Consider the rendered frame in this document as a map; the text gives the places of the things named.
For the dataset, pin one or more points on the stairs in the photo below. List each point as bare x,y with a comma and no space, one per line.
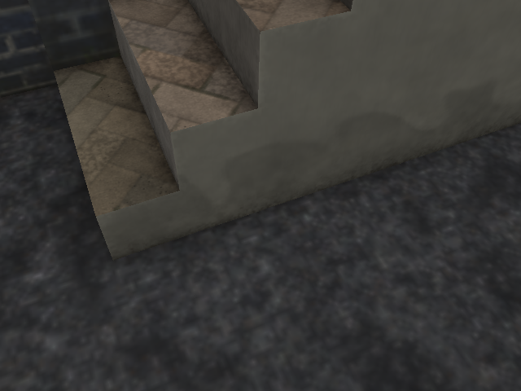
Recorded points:
217,109

